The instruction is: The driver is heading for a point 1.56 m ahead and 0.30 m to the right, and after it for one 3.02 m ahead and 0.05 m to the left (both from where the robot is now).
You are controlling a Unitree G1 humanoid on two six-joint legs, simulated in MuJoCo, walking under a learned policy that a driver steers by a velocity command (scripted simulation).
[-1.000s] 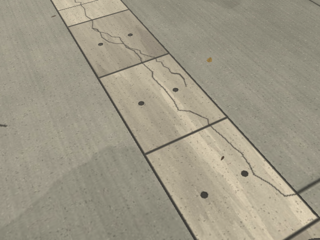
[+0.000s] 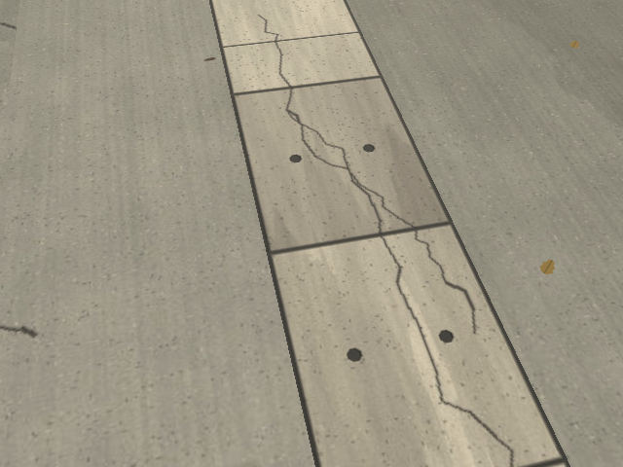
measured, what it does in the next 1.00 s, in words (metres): steps on the spot, turning right: right foot, then left foot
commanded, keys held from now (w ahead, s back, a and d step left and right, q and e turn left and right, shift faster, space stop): e+shift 0.50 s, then shift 0.02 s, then q+shift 0.40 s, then w+q+shift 0.08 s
